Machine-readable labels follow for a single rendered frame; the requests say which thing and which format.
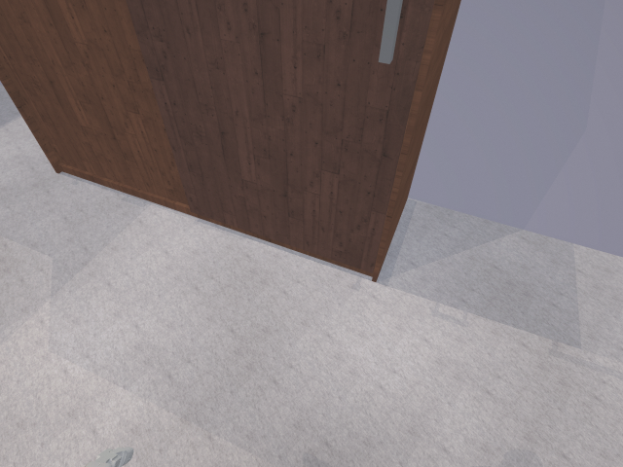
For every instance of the handle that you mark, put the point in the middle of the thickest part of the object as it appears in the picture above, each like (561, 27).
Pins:
(392, 17)

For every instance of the robot left hand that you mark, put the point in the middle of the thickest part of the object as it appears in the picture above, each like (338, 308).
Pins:
(113, 458)

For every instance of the wardrobe door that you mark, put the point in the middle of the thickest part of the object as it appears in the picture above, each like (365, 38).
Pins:
(280, 117)
(78, 66)

